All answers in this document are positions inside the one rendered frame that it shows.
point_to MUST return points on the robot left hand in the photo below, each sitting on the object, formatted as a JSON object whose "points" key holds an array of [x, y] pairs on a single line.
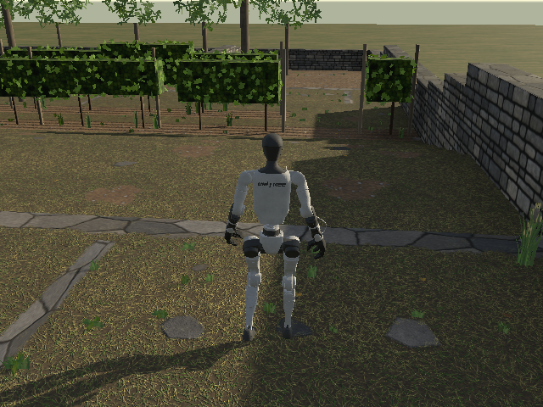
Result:
{"points": [[236, 233]]}

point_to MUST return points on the robot left forearm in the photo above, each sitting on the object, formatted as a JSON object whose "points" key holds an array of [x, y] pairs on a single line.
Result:
{"points": [[232, 221]]}

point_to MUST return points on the robot left upper arm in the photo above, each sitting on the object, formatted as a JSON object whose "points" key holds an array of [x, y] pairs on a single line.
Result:
{"points": [[245, 178]]}

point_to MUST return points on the robot torso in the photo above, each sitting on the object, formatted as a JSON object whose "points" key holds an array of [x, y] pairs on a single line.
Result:
{"points": [[271, 194]]}

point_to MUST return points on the robot right forearm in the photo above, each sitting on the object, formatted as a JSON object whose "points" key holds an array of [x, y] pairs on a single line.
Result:
{"points": [[314, 227]]}

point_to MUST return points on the robot right upper arm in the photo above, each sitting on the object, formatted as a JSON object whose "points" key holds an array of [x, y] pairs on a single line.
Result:
{"points": [[297, 178]]}

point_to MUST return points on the robot right hand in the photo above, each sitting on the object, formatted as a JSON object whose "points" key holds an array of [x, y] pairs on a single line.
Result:
{"points": [[320, 245]]}

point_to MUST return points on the robot right foot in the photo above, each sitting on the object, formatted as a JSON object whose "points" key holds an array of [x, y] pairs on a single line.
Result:
{"points": [[287, 332]]}

